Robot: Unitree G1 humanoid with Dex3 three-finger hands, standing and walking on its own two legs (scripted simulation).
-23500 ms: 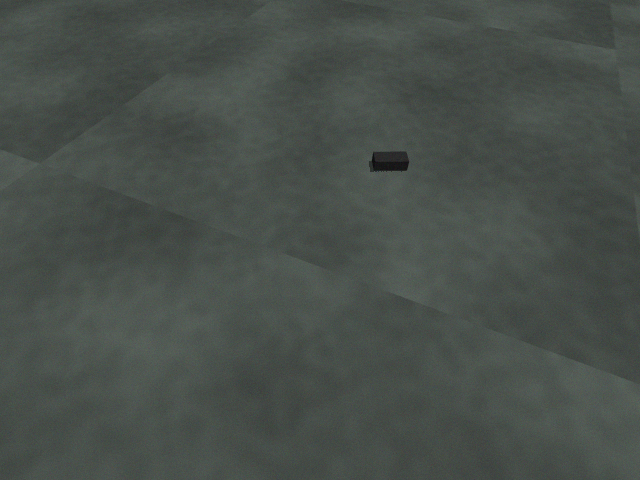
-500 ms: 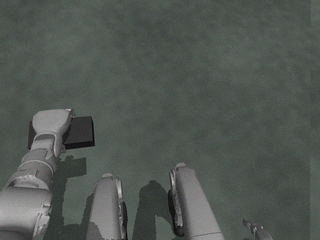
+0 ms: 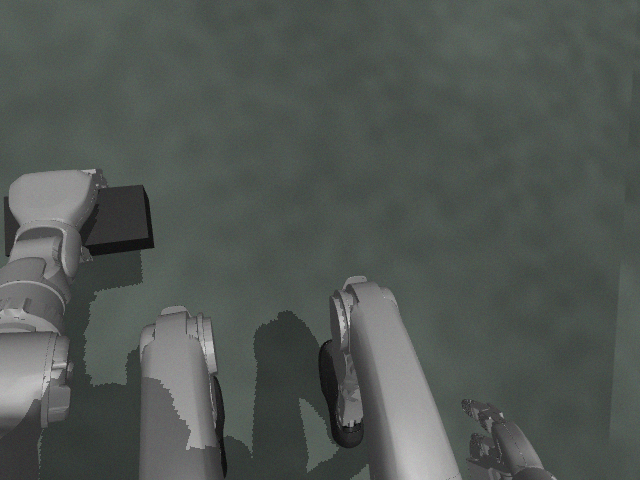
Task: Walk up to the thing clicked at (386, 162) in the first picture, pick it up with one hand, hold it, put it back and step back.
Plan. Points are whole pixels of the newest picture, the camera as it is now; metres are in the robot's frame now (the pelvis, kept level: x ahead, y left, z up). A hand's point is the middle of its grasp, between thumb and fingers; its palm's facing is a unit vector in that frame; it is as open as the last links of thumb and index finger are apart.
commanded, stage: crouch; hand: left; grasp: from above
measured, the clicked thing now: (84, 224) +0.45 +0.25 -0.20
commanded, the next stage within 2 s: lower in 0.56 s
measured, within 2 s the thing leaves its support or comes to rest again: neither
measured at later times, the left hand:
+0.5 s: hand (92, 235) +0.44 +0.25 -0.25, palm faces -0.46 -0.02 -0.89, open 10.5 cm
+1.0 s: hand (103, 235) +0.46 +0.26 -0.30, palm faces -0.48 -0.05 -0.88, open 10.5 cm
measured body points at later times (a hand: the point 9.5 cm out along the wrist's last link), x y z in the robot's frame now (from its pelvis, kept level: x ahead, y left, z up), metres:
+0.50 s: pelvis -0.01 +0.00 -0.07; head +0.23 +0.05 +0.31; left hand +0.46 +0.25 -0.20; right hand +0.02 -0.28 -0.17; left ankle +0.07 +0.12 -0.39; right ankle +0.09 -0.14 -0.39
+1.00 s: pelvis -0.01 +0.00 -0.10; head +0.25 +0.06 +0.26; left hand +0.48 +0.26 -0.25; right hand +0.01 -0.28 -0.19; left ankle +0.07 +0.12 -0.39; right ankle +0.09 -0.14 -0.39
